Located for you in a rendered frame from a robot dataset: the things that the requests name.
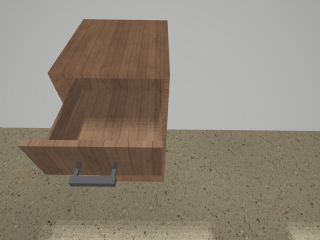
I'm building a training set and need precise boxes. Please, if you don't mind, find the handle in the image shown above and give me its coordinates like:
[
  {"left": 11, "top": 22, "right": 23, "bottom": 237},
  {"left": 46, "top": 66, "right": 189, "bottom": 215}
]
[{"left": 68, "top": 161, "right": 118, "bottom": 187}]

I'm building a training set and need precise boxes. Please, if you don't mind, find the cabinet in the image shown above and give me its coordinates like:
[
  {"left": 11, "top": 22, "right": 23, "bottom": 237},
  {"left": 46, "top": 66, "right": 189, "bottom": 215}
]
[{"left": 47, "top": 19, "right": 170, "bottom": 182}]

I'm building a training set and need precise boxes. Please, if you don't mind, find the drawer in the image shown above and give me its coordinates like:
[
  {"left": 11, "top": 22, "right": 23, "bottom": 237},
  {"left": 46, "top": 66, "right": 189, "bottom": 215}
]
[{"left": 18, "top": 78, "right": 163, "bottom": 176}]

